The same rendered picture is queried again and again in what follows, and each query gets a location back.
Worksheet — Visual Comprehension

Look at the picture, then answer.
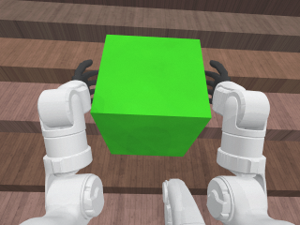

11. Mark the left robot forearm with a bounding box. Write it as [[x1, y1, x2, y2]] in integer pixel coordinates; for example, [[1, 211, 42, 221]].
[[37, 80, 93, 210]]

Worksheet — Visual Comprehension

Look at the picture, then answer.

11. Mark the carton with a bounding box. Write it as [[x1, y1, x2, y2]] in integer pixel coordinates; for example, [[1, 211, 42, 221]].
[[90, 35, 212, 157]]

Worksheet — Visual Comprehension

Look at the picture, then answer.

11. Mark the robot left hand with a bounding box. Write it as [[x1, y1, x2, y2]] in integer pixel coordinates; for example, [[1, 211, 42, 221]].
[[71, 59, 99, 104]]

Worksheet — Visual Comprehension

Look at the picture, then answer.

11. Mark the right robot upper arm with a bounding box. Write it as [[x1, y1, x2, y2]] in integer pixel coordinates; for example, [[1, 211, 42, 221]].
[[206, 175, 295, 225]]

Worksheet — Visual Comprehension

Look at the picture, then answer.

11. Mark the robot right hand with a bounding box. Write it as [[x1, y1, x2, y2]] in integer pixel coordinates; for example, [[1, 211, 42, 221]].
[[204, 60, 231, 104]]

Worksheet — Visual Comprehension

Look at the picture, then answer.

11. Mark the left robot upper arm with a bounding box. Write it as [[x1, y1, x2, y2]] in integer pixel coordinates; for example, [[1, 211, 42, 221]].
[[20, 173, 105, 225]]

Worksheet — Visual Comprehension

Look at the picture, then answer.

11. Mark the right robot forearm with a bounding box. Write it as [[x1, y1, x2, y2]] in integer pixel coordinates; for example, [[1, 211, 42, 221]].
[[212, 81, 270, 210]]

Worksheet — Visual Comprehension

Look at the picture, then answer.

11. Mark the right robot thigh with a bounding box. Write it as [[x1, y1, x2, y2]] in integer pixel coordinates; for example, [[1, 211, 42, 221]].
[[162, 178, 205, 225]]

